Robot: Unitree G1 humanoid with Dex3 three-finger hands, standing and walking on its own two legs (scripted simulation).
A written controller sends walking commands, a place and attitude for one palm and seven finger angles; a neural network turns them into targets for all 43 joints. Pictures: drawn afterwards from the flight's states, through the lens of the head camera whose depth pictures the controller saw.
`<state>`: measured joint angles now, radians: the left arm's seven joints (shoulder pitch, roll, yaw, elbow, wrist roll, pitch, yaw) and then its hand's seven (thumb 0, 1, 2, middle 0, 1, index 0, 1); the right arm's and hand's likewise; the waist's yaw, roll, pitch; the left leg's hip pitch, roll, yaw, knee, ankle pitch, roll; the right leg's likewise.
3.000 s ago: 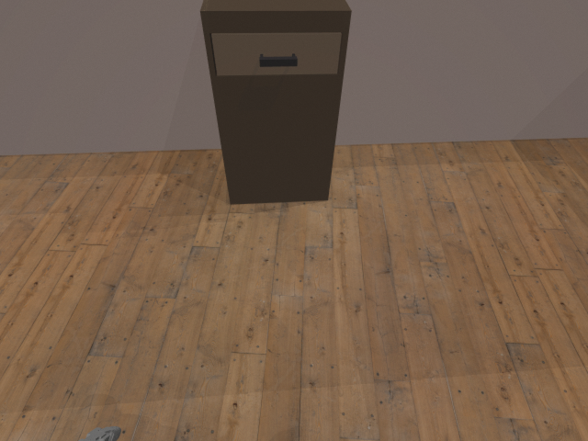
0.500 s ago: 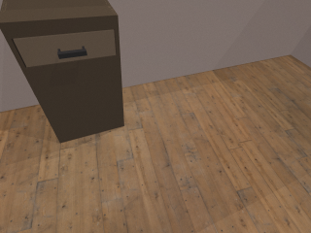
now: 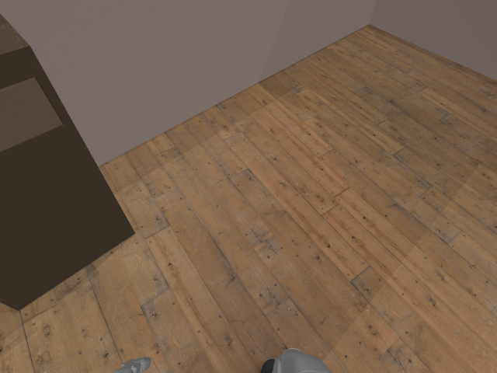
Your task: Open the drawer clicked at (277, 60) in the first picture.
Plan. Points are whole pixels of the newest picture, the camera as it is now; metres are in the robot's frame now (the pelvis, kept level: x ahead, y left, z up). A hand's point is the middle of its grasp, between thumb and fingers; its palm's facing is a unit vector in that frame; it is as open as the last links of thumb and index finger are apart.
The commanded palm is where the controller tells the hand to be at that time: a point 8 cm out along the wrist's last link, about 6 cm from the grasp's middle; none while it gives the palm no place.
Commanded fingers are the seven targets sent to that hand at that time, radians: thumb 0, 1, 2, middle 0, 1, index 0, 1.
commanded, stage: turn to face it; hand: left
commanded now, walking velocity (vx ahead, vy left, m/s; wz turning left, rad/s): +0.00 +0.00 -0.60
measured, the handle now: out of the picture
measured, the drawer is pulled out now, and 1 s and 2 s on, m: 0.00 0.00 0.00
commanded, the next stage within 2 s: take the last steps up to it in 1.40 s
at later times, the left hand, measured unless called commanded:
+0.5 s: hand out of the picture +0.14 +0.23 -0.17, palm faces +0.16 -0.97 -0.16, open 7.4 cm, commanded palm none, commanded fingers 0.00 0.90 0.90 -0.20 -0.30 -0.20 -0.30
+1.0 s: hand out of the picture +0.08 +0.20 -0.13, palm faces +0.40 -0.87 -0.30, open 7.4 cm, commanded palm none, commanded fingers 0.00 0.90 0.90 -0.20 -0.30 -0.20 -0.30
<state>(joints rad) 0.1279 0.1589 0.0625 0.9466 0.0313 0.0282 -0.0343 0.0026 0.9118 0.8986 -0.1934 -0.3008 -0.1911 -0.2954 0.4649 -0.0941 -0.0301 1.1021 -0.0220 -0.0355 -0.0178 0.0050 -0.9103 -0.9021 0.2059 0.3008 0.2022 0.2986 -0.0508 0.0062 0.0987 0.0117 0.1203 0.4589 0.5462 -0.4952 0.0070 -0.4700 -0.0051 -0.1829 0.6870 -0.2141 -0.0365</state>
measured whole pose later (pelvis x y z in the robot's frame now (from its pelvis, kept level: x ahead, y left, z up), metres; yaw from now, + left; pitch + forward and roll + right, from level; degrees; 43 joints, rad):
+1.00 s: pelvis +0.07 -0.02 +0.01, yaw +24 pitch +0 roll +1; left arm 0.18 0.17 0.04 0.89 0.01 0.03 0.02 0.00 0.91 0.90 -0.20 -0.30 -0.20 -0.30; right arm 0.23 -0.27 -0.11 0.95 -0.03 0.08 0.02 0.01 -0.91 -0.90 0.20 0.30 0.20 0.30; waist -0.03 0.07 0.04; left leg -0.54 -0.05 -0.06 0.99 -0.39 -0.04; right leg -0.22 -0.04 -0.08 0.52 -0.30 -0.01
